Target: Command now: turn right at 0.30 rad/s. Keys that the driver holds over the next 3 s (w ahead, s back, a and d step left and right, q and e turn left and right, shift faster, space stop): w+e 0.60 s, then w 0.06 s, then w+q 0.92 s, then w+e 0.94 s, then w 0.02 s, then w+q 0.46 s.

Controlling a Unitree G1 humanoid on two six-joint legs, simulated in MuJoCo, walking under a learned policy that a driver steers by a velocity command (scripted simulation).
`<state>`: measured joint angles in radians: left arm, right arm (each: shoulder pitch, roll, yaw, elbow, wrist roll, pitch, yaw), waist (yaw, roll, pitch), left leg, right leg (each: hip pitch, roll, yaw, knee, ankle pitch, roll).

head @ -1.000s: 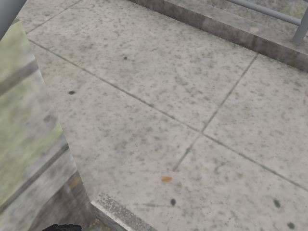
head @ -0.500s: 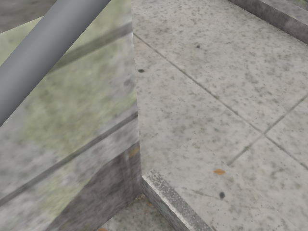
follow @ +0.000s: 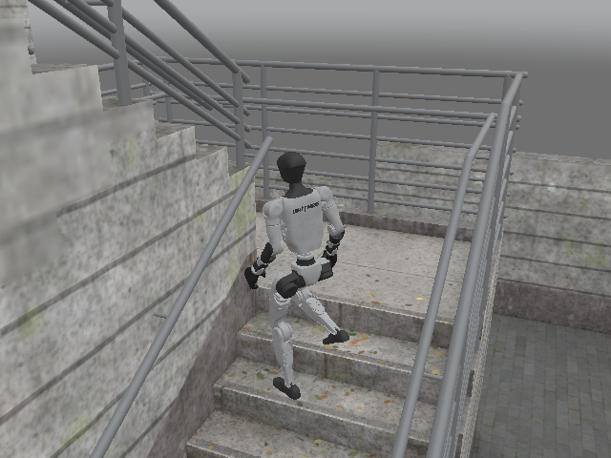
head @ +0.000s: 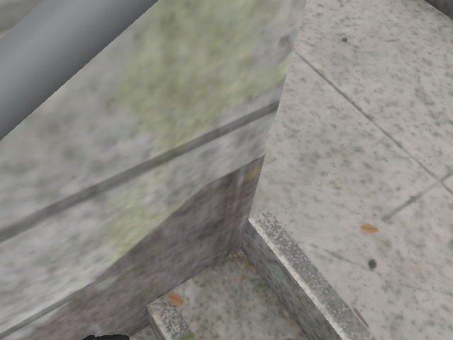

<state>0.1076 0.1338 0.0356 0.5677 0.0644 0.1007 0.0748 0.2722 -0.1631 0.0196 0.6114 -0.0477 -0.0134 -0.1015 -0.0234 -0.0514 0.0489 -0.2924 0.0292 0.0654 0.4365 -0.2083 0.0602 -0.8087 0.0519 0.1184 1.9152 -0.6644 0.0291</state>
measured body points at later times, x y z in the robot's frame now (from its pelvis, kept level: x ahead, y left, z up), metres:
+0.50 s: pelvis -0.06 -0.05 +0.03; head -0.05 -0.07 +0.48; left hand +0.22 +0.09 -0.02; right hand +0.01 -0.32 -0.06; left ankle -0.07 +0.05 -0.64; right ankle -0.06 -0.21 -0.58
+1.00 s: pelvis -0.12 -0.03 -0.02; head -0.11 -0.04 +0.43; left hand +0.11 +0.11 -0.12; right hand -0.13 -0.29 -0.14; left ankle -0.05 +0.03 -0.75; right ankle -0.20 -0.11 -0.75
